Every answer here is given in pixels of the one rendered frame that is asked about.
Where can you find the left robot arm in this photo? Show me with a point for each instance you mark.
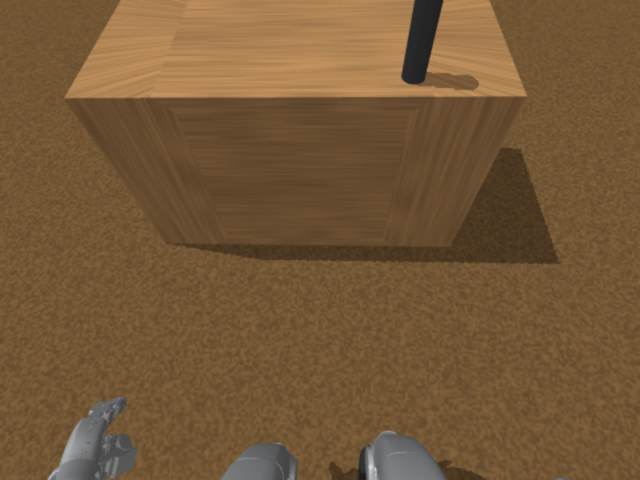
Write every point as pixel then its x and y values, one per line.
pixel 77 469

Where can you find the can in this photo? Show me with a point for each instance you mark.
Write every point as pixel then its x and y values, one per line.
pixel 422 32

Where can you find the left robot hand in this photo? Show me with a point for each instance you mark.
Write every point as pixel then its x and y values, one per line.
pixel 115 454

